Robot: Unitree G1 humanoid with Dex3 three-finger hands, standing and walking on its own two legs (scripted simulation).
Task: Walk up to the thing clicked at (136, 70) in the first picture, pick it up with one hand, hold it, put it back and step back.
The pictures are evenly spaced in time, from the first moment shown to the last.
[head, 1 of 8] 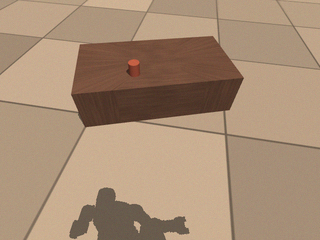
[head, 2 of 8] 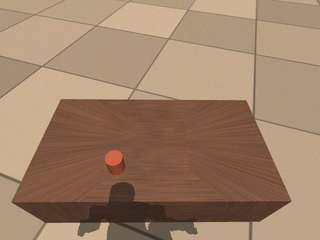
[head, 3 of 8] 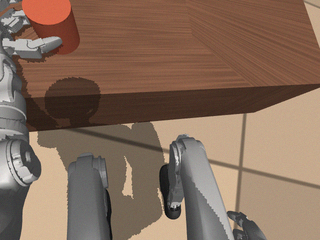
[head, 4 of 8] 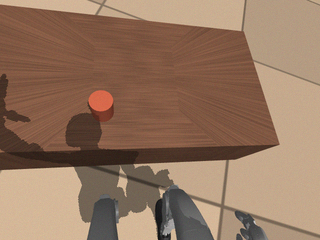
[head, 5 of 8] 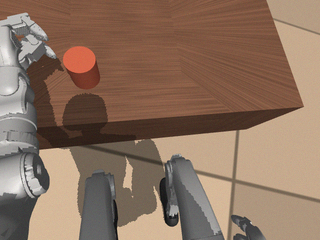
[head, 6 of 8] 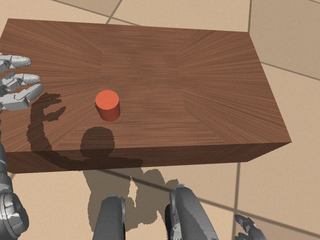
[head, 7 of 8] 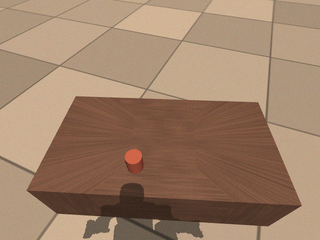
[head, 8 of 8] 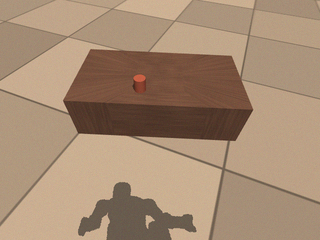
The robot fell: no
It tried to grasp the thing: yes
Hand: left
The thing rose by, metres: 0.00
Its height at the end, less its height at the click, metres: +0.00
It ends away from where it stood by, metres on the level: 0.05
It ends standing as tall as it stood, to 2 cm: yes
